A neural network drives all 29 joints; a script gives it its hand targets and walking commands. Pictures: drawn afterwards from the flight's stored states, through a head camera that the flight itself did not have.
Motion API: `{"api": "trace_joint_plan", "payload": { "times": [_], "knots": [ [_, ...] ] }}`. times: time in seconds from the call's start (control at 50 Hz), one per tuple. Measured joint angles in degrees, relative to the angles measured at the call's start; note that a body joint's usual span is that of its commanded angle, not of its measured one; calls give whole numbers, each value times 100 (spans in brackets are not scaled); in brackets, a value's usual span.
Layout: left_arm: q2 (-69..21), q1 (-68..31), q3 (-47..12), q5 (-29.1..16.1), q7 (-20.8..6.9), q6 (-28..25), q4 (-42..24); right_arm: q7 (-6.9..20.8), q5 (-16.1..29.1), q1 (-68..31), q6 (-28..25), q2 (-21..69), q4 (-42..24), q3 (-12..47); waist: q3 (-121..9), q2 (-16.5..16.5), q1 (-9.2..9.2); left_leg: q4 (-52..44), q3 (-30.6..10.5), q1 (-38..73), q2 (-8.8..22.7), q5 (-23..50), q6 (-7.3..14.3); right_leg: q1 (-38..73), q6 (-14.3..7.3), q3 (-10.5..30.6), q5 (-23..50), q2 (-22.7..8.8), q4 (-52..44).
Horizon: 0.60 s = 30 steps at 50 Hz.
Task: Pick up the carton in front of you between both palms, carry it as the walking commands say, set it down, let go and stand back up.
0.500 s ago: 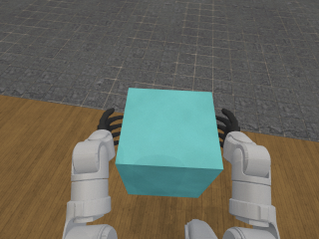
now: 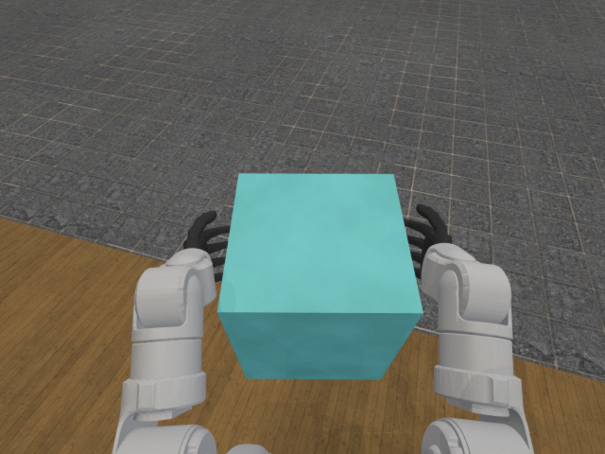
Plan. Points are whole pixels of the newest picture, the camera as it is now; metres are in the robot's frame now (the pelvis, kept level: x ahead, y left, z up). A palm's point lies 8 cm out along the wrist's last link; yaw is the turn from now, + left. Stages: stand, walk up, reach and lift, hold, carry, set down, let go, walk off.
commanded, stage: carry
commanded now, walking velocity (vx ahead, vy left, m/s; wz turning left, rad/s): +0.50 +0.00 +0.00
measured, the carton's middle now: (314, 283) +0.35 +0.01 +0.02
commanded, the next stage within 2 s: none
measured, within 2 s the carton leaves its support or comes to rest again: neither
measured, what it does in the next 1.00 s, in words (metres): goes down: left foot 0.03 m lower, then right foot 0.04 m lower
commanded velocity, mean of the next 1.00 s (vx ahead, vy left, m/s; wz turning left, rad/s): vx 0.50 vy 0.00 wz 0.00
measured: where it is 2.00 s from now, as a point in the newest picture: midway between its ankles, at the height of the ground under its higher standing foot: (313, 242)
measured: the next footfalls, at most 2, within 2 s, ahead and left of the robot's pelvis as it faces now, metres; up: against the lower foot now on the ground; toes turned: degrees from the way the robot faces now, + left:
left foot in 0.38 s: +0.38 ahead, +0.10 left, -0.03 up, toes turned +1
right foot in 0.90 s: +0.70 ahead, -0.03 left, -0.08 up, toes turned -4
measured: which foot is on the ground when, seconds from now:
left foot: up 0.00-0.36, down 0.38-0.90, up 0.92-1.00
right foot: down 0.00-0.38, up 0.40-0.88, down 0.90-1.00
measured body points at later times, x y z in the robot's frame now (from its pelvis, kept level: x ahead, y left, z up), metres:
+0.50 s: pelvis +0.30 +0.05 -0.04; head +0.31 +0.06 +0.41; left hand +0.65 +0.19 +0.04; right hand +0.63 -0.12 +0.05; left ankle +0.34 +0.09 -0.76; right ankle +0.17 -0.06 -0.66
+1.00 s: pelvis +0.59 +0.01 -0.08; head +0.59 +0.01 +0.37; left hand +0.94 +0.16 +0.03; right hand +0.95 -0.14 +0.03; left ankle +0.44 +0.11 -0.69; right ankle +0.66 -0.03 -0.80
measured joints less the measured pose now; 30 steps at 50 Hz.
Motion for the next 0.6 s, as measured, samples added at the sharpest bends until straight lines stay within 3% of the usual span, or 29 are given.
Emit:
{"api": "trace_joint_plan", "payload": {
  "times": [0.08, 0.16, 0.3, 0.36, 0.42, 0.46, 0.5, 0.6],
  "knots": [
    [22, -94, 11, -89, 0, -177, 24, 25, -96, 49, -129, 70, -196, -39, 146, 5, 124, -919, -29, -534, 274, 585, -75, 388, 16, 59, -215, -20, -214],
    [28, -222, -23, -151, 1, -284, -62, 32, -108, 92, -182, 64, -512, -41, 220, 38, 187, -1657, -5, -734, 359, 1415, -78, 826, 105, 159, -458, -32, -435],
    [-32, -368, -96, -106, 3, -251, 13, 73, -143, 172, -62, -13, -733, -75, -5, 139, 287, -3510, 328, -128, 104, 2632, 80, 1657, 289, 307, -1281, 23, -449],
    [34, -380, -103, -84, -1, -170, 156, 104, -223, 123, -39, 14, -513, -75, -127, 150, 276, -4369, 560, 572, -58, 3087, 239, 1880, 373, 368, -1913, 66, 249],
    [230, -420, -80, -133, -41, -194, 425, 105, -373, 10, -183, 119, -94, -47, -101, -93, 43, -3565, 669, 556, -254, 2156, 619, 1081, 498, 576, -2372, -25, 2611],
    [214, -295, -74, -129, -41, -183, 504, 91, -376, 98, -184, 127, 44, -14, -25, -25, -131, -3296, 645, 610, -262, 1781, 671, 380, 454, 625, -2251, -24, 3704],
    [74, -198, -35, -29, -39, -173, 474, 76, -289, 262, -189, 107, 3, -23, 83, 33, -251, -3344, 621, 793, -268, 1652, 659, -223, 442, 613, -1942, -160, 3874],
    [-176, -72, 65, 172, -51, -338, 41, 59, -8, 346, -459, 38, -185, -12, 363, 50, -455, -3585, 616, 1264, -299, 1355, 720, -1348, 521, 692, -1279, -541, 2990]
  ]
}}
